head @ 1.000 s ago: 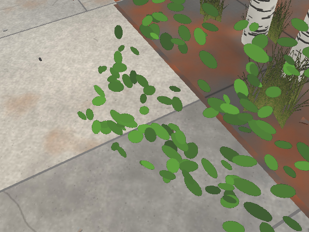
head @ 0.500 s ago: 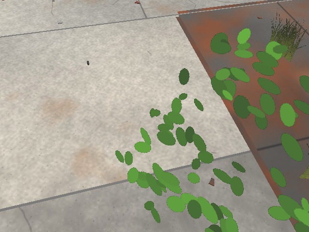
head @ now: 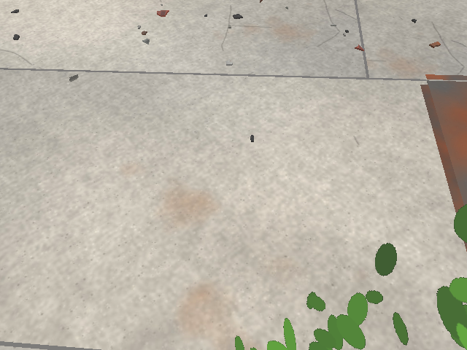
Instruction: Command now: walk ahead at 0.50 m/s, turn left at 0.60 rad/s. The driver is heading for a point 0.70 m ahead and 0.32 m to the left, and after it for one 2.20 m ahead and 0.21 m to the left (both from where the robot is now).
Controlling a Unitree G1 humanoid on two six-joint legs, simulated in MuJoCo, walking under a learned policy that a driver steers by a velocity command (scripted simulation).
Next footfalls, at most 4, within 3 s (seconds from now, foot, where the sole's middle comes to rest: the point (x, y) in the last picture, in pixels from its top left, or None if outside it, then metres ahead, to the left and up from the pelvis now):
0.26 left None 0.29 0.12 -0.78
0.80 right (234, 295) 0.65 0.07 -0.78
1.30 left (131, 271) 0.72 0.40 -0.78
1.84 right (140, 186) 1.06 0.42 -0.78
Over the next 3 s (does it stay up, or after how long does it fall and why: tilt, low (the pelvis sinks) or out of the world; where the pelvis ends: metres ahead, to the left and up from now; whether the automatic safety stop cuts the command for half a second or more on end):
stays up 1.43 0.54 -0.02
